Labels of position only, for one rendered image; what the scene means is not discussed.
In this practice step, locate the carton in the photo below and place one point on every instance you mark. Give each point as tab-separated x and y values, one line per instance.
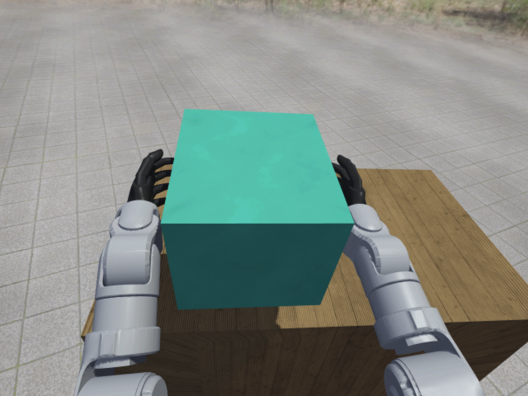
254	214

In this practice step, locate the right robot hand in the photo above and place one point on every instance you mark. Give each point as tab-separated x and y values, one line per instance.
350	181

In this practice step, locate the right robot forearm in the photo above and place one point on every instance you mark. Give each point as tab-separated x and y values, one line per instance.
405	321

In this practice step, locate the left robot hand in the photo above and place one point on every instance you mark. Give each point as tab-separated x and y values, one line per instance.
143	185

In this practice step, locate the right robot upper arm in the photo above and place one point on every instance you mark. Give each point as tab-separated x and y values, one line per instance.
438	373

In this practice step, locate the left robot forearm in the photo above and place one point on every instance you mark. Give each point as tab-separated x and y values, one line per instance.
124	328

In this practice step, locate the pedestal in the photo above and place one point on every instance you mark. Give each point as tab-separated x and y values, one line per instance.
332	349

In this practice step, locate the left robot upper arm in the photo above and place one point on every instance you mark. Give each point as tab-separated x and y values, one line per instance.
137	384

